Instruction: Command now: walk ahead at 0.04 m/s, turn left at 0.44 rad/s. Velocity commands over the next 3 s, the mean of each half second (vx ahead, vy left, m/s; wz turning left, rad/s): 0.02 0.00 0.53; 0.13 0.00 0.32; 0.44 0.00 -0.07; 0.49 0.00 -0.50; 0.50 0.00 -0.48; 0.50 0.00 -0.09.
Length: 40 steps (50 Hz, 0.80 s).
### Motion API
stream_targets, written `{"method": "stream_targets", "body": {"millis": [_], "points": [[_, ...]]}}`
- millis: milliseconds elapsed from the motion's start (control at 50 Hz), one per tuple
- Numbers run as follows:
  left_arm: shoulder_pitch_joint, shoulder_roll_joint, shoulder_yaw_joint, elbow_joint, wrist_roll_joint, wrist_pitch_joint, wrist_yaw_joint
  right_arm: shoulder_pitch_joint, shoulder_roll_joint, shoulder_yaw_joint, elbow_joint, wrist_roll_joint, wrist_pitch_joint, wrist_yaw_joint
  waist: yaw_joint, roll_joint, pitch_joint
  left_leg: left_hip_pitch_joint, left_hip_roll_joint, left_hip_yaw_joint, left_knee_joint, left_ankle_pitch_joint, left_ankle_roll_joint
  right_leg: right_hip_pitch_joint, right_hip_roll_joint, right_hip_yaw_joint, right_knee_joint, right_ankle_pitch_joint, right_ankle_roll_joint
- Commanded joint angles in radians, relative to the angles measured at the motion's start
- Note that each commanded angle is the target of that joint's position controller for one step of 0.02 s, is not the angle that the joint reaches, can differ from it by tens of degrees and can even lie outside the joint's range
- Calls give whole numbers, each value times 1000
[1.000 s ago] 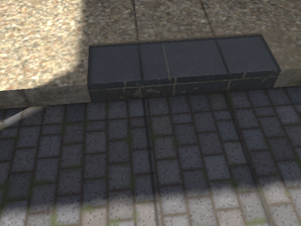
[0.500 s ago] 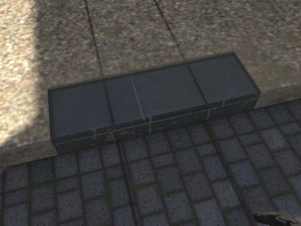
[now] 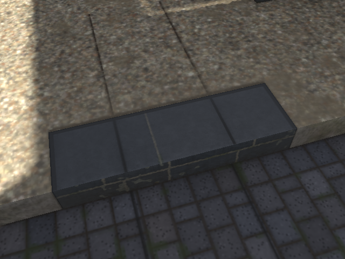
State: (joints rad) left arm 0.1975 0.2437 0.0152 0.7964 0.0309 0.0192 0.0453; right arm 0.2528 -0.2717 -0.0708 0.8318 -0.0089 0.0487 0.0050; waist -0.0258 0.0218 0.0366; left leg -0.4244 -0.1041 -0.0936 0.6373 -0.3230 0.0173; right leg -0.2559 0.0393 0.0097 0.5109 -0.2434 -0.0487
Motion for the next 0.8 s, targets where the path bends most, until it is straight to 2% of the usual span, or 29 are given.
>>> {"method": "stream_targets", "body": {"millis": [20, 40, 80, 140, 180, 280, 320, 340, 360, 380, 400, 420, 440, 460, 500, 520, 560, 640, 700, 720, 760, 800], "points": [[-49, 138, 35, -74, 0, -20, 12, 15, -125, -41, -62, -14, -11, -4, -26, -97, 2, -77, 29, 9, 387, -159, -10, -26, -355, 313, -297, 131, -184], [-81, 114, 28, -85, -6, -23, 11, 52, -118, -43, -43, -16, -3, -4, -46, -94, -5, -79, 38, 24, 452, -116, -19, 1, -302, 220, -270, 237, -158], [-68, 111, 27, -91, -8, -28, 13, 63, -109, -41, -37, -19, 10, 5, -31, -138, -34, -120, 49, 56, 495, -95, -44, 101, -262, 114, -220, 426, -149], [29, 132, 39, -68, -6, -24, 9, -28, -91, -30, -77, -8, 21, 22, 33, -151, -51, -151, 68, 78, 396, -102, -73, 229, -283, 80, -180, 518, -164], [54, 155, 50, -60, -4, -21, 5, -64, -81, -22, -99, -4, 27, 32, 56, -170, -61, -116, 80, 92, 304, -127, -75, 256, -303, 68, -163, 509, -167], [42, 203, 73, -57, 2, -16, -21, -91, -85, -13, -139, 12, 29, 37, 67, -214, -78, 60, 73, 167, 87, -152, -33, 200, -329, 17, -109, 522, -150], [26, 216, 80, -56, -6, -12, -26, -67, -81, -12, -142, 12, 22, 36, 43, -207, -83, 135, 65, 187, -48, -82, -10, 173, -329, -7, -55, 488, -122], [14, 217, 82, -54, -13, -8, -26, -38, -79, -11, -135, 6, 14, 32, 13, -179, -87, 217, 56, 189, -186, 35, 5, 123, -313, -43, 4, 412, -80], [46, 204, 83, -45, -12, -6, -28, -16, -113, -18, -130, -8, 1, 21, 1, -89, -92, 322, 89, 96, -305, 138, 22, 23, -283, -89, 107, 252, -14], [77, 128, 66, -74, 2, 1, -34, 5, -227, -39, -142, -20, -15, 11, 22, 190, -93, 454, 358, -256, -361, 370, 79, -224, -171, -176, 368, -208, 63], [-43, 107, 51, -136, -2, 20, -16, 74, -320, -68, -132, -7, -18, 14, -46, 265, -62, 371, 499, -409, -321, 680, 246, -345, -43, -70, 499, -411, 79], [-54, 140, 57, -126, -4, 29, -13, 82, -262, -57, -126, 1, -17, 13, -38, 117, -48, 381, 455, -335, -310, 687, 275, -357, -78, 2, 589, -366, 80], [-39, 139, 60, -109, -18, 28, -19, 15, -213, -41, -134, 6, -14, 7, -2, 89, -14, 342, 388, -258, -315, 623, 253, -350, -86, 22, 597, -279, 77], [-20, 150, 64, -93, -22, 20, -23, -55, -183, -31, -148, 2, -8, 1, 30, 81, -2, 327, 320, -206, -320, 563, 211, -340, -93, 32, 566, -205, 78], [14, 167, 70, -76, -1, 18, -31, -76, -164, -25, -159, 10, -8, -6, 37, 102, -47, 349, 270, -173, -310, 616, 196, -310, -75, 20, 582, -138, 90], [20, 163, 70, -76, -3, 20, -35, -59, -167, -26, -157, 11, -10, -5, 35, 87, -68, 357, 267, -176, -306, 620, 197, -302, -67, 20, 584, -127, 94], [6, 150, 67, -84, -8, 25, -35, -29, -181, -31, -149, 10, -14, -3, 24, 71, -69, 368, 266, -201, -309, 567, 201, -315, -62, 24, 549, -118, 100], [-16, 142, 61, -89, -11, 31, -28, 4, -174, -27, -142, -2, -16, -9, 1, 99, -59, 370, 272, -245, -320, 467, 213, -305, -55, 23, 434, -126, 100], [-34, 132, 54, -93, -14, 28, -26, 14, -172, -22, -134, -11, -17, -10, -11, 96, -57, 335, 275, -262, -313, 439, 216, -237, -48, 21, 352, -140, 84], [-32, 132, 52, -93, -11, 25, -29, 29, -176, -22, -127, -13, -17, -9, -17, 94, -74, 325, 269, -277, -331, 299, 220, -206, -43, 13, 325, -149, 77], [-51, 132, 49, -97, -4, 17, -39, 36, -173, -19, -116, -21, -14, -5, -29, 112, -44, 276, 257, -330, -384, -70, 228, -171, -31, -1, 262, -172, 61], [-49, 126, 44, -97, -5, 4, -45, 31, -171, -16, -107, -26, -14, -1, -22, 118, 0, 218, 260, -376, -409, -219, 230, -112, -18, -13, 177, -201, 41]]}}
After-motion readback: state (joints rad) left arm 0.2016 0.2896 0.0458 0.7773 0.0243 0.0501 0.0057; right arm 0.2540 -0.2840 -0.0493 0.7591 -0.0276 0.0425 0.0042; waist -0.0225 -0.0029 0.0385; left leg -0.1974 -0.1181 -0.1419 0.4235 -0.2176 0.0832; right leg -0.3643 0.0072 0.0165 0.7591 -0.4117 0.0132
